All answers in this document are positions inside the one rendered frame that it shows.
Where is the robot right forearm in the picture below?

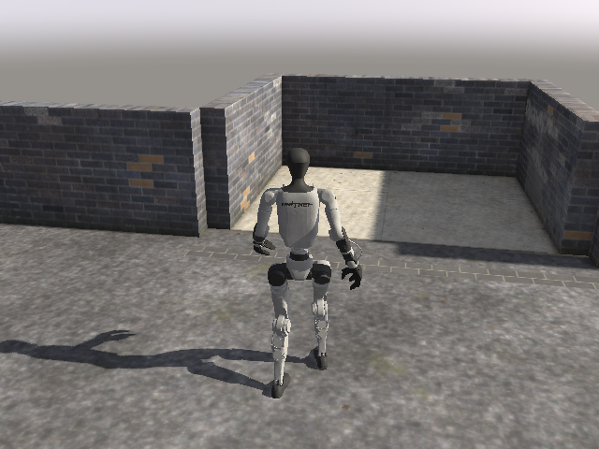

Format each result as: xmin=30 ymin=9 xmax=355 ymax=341
xmin=336 ymin=227 xmax=358 ymax=268

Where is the robot shin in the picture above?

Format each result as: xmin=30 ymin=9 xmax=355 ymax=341
xmin=314 ymin=301 xmax=329 ymax=356
xmin=271 ymin=318 xmax=288 ymax=385

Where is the robot left forearm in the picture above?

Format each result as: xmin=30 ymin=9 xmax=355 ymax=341
xmin=253 ymin=223 xmax=265 ymax=248

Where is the left robot shin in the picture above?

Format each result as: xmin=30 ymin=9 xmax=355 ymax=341
xmin=271 ymin=318 xmax=288 ymax=385

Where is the left robot upper arm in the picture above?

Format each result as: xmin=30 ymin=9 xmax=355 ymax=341
xmin=255 ymin=188 xmax=280 ymax=238

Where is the right robot upper arm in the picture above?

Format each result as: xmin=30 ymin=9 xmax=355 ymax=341
xmin=317 ymin=188 xmax=344 ymax=241

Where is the left robot hand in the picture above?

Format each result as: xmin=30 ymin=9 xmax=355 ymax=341
xmin=254 ymin=239 xmax=276 ymax=255

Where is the right robot shin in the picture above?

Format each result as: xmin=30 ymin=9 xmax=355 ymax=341
xmin=314 ymin=301 xmax=329 ymax=356

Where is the right robot hand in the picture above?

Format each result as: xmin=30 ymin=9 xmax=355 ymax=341
xmin=342 ymin=264 xmax=362 ymax=290

